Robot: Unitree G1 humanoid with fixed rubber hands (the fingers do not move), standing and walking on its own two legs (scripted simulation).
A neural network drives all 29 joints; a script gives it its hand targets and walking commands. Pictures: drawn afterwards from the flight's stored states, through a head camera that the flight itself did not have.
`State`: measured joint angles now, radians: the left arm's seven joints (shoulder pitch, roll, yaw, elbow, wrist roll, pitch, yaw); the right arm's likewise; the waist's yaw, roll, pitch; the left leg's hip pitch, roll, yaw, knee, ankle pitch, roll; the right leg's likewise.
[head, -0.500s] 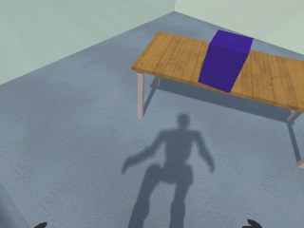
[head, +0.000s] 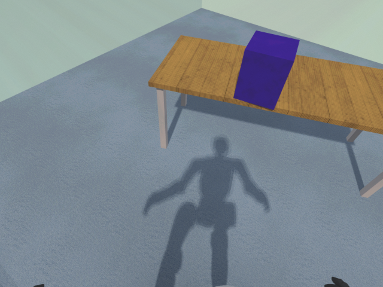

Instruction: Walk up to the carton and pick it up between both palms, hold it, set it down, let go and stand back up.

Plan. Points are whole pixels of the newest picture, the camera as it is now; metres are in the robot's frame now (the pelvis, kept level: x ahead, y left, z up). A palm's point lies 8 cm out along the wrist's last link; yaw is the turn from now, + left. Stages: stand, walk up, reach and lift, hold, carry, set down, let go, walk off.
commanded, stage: walk up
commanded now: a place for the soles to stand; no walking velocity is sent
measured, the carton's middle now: (264, 70) +1.02 -0.36 -0.10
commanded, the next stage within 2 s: none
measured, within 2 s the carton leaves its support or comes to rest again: neither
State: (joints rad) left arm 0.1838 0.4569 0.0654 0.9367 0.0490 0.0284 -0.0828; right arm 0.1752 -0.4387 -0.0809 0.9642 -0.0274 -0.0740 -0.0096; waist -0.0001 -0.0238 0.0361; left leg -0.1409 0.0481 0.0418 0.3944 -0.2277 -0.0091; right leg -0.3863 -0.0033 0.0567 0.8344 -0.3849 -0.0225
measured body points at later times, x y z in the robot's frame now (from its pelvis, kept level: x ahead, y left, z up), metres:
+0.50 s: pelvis +0.13 -0.09 -0.02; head +0.15 -0.07 +0.43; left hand +0.25 +0.24 -0.13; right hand +0.15 -0.44 -0.09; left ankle +0.22 +0.00 -0.75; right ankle +0.12 -0.23 -0.74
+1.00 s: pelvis +0.29 -0.20 -0.02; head +0.30 -0.21 +0.43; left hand +0.52 +0.07 -0.09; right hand +0.22 -0.53 -0.11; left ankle +0.26 -0.03 -0.68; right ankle +0.32 -0.32 -0.74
